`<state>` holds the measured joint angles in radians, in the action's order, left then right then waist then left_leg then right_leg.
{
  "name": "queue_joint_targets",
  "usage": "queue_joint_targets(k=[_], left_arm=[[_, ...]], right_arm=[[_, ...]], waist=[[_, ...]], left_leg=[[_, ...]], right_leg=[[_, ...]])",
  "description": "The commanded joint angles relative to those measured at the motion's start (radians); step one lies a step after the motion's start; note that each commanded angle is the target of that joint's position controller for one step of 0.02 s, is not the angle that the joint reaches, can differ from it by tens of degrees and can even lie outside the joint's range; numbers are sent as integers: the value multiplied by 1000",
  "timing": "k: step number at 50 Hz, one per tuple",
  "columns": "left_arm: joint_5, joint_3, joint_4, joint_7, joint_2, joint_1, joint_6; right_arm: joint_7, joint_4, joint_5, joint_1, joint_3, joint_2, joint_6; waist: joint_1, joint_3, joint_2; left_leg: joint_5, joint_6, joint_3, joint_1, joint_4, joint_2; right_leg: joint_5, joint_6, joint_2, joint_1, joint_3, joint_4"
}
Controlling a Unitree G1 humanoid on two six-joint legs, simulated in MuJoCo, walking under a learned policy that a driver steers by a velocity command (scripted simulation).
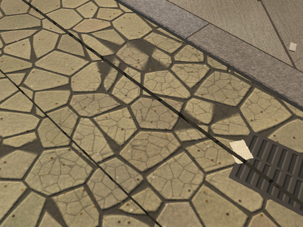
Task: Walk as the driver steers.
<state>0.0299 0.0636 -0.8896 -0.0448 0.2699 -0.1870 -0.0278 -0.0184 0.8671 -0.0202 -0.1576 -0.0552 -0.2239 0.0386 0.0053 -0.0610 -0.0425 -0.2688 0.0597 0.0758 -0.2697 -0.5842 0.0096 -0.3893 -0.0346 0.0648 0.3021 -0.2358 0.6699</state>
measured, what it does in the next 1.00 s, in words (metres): steps on the spot, turning left: right foot, then left foot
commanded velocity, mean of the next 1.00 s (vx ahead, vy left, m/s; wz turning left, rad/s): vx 0.12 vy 0.00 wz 0.35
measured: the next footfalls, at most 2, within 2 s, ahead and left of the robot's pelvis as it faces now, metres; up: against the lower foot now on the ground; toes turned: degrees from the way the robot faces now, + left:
right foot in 0.48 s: +0.07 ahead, -0.11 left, +0.00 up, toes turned +19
left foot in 0.92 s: +0.05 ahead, +0.10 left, +0.00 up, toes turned +20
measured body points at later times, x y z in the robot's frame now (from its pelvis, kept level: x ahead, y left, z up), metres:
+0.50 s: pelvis +0.00 -0.03 +0.01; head +0.03 -0.03 +0.45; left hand +0.06 +0.27 -0.10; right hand +0.17 -0.27 -0.12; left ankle +0.00 +0.08 -0.73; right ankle +0.03 -0.12 -0.73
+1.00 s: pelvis +0.05 +0.02 +0.02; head +0.05 +0.03 +0.46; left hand -0.01 +0.28 -0.13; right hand +0.24 -0.19 -0.10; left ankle +0.01 +0.08 -0.73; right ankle +0.04 -0.11 -0.69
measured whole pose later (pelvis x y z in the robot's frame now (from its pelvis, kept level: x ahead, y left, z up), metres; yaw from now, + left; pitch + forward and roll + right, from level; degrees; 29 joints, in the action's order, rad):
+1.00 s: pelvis +0.05 +0.02 +0.02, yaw +19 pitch +0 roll +0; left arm 0.02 0.05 -0.89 0.01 0.27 -0.36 0.02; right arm -0.01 0.83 -0.03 -0.24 -0.03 -0.25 -0.05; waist -0.02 0.01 -0.02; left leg -0.25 0.08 0.03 -0.17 -0.41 0.05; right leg -0.40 -0.09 -0.01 0.29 0.00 0.80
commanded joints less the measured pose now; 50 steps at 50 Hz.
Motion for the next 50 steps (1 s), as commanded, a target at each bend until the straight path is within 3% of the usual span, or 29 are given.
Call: queue_joint_targets(k=[1, 2, 3, 5, 7, 12, 17, 21, 23, 24, 25, 26, 27, 28, 29, 31, 33, 36, 40, 42, 44, 45, 46, 47, 48, 49, 50], left_arm=[[-6, 10, 107, -7, 73, 43, -20], [-16, 12, 96, -1, 70, 31, -18], [-21, 14, 90, 3, 73, 26, -6], [5, 21, 85, 14, 96, 17, 1], [-3, 19, 93, 19, 83, 13, -5], [-11, 11, 132, 10, 77, 63, -20], [-18, 2, 165, 7, 78, 82, -12], [-30, -2, 173, 2, 85, 19, 2], [-27, -6, 155, -4, 73, -62, 15], [-14, 1, 157, -10, 111, -67, 24], [3, 4, 182, -14, 173, -31, 27], [3, 18, 201, -3, 235, 21, 21], [-1, 9, 198, 6, 186, 14, 24], [-12, -8, 202, 12, 122, 69, 28], [-7, -13, 206, 17, 101, 82, 30], [-7, -10, 184, 16, 106, 17, 35], [-11, -2, 146, 21, 119, -62, 40], [-13, 10, 105, 23, 134, -130, 54], [-7, 20, 71, 35, 145, -163, 66], [-8, 26, 64, 42, 156, -159, 68], [-23, 30, 64, 48, 160, -119, 66], [-25, 26, 63, 49, 142, -109, 66], [-19, 11, 78, 49, 93, -81, 71], [-23, -19, 129, 57, -4, -27, 78], [-4, -1, 140, 51, 77, -5, 77], [0, 12, 123, 57, 116, -26, 76], [-5, 11, 100, 71, 108, -63, 79]], right_arm=[[20, -31, 0, -162, -69, -265, -12], [27, -45, 11, -103, -57, -218, -11], [31, -68, 10, -30, -48, -190, -7], [31, -98, 17, 7, -42, -166, -11], [24, -97, 19, -37, -46, -179, -20], [25, -102, 9, -100, -55, -208, -19], [16, -128, 1, -87, -65, -233, -10], [6, -147, 1, -33, -68, -233, 0], [8, -152, 14, 5, -61, -216, 7], [13, -155, 21, -11, -49, -181, 6], [16, -156, 14, -89, -28, -97, 3], [25, -157, 1, -72, -46, -166, 8], [26, -149, -10, -78, -54, -198, 11], [19, -127, -5, -87, -56, -196, 13], [12, -111, -4, -110, -52, -184, 14], [-8, -104, -19, -99, -44, -173, 10], [-20, -112, -16, -49, -37, -161, 4], [-24, -114, -20, 4, -24, -141, -10], [-25, -124, -14, 59, -3, -108, -33], [-21, -124, -11, 51, 0, -112, -46], [-11, -92, -8, -36, 4, -96, -60], [-1, -62, -11, -110, 1, -103, -70], [11, -29, -14, -218, -8, -139, -82], [23, -23, -22, -325, -30, -246, -90], [21, -11, -14, -332, -47, -296, -91], [17, -25, -10, -255, -30, -232, -91], [11, -43, -5, -191, -14, -180, -98]], waist=[[51, 47, 201], [16, 33, 140], [-15, 22, 114], [-18, 81, 131], [-10, 125, 103], [24, 100, 153], [32, 102, 167], [6, 124, 188], [-41, 128, 174], [-32, 124, 98], [22, 140, -124], [8, 81, -170], [16, 69, -112], [43, 41, -70], [48, 53, -75], [6, 61, -131], [-31, 31, -116], [-56, 12, -89], [-75, 7, -101], [-60, 2, -98], [3, -3, -61], [40, 11, -23], [89, 57, 50], [142, 107, 278], [129, 4, 232], [68, -68, 130], [27, -76, 119]], left_leg=[[509, 284, -527, 135, 317, -397], [456, 257, -435, 123, 303, -326], [410, 205, -373, 121, 299, -254], [515, 178, -329, 184, 273, -200], [567, 180, -328, 217, 258, -196], [394, 183, -403, 217, 270, -185], [332, 185, -475, 149, 251, -175], [398, 149, -527, 98, 214, -159], [346, 85, -510, 30, 165, -113], [194, 28, -472, -39, 105, -57], [-127, -23, -321, -129, -85, 68], [-320, -39, -202, -199, -241, 166], [-300, -44, -245, -158, -372, 121], [-233, -48, -249, -151, -428, 107], [-170, -56, -232, -157, -450, 102], [-116, -72, -208, -243, -444, 96], [-104, -85, -191, -302, -377, 90], [-99, -94, -132, -313, -261, 49], [-132, -74, -59, -195, -75, 18], [-141, -38, -37, -101, 5, 18], [10, 0, 1, 112, 170, 33], [28, 11, -5, 265, 220, 48], [-39, 27, -115, 449, 247, -33], [-401, 92, -506, 547, 417, -298], [-523, 171, -713, 415, 499, -410], [-491, 178, -644, 344, 485, -370], [-388, 152, -552, 304, 488, -312]], right_leg=[[-242, 55, -54, 265, 216, 411], [-145, 56, -39, 274, 248, 437], [-63, 56, -29, 282, 263, 405], [7, 65, -40, 276, 259, 417], [22, 76, -47, 267, 262, 420], [-1, 89, -53, 276, 274, 278], [-28, 72, -81, 177, 279, 146], [-28, 44, -108, 30, 274, -10], [120, 25, -110, -134, 255, -256], [137, 4, -20, -207, 345, -382], [153, -46, 235, -271, 605, -470], [265, -171, 320, -113, 720, -463], [333, -217, 309, -64, 698, -451], [356, -197, 237, -49, 591, -435], [251, -158, 167, -77, 510, -444], [29, -142, 118, -195, 497, -483], [-73, -150, 122, -270, 514, -516], [-57, -172, 142, -324, 522, -529], [-38, -192, 147, -253, 496, -526], [-39, -201, 160, -181, 495, -519], [-28, -179, 135, -38, 450, -469], [-34, -155, 103, 64, 420, -396], [-68, -119, 54, 206, 364, -266], [-122, -62, -73, 376, 214, 60], [-151, -67, -94, 480, 222, 235], [-62, -75, -34, 483, 281, 320], [18, -69, -13, 460, 289, 333]])
Keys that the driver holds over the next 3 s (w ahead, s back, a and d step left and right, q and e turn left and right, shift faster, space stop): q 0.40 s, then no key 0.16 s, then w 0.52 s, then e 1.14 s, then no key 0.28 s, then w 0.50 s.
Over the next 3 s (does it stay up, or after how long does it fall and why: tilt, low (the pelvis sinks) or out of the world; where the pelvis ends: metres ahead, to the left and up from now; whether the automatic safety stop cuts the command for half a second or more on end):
stays up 0.36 0.11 0.01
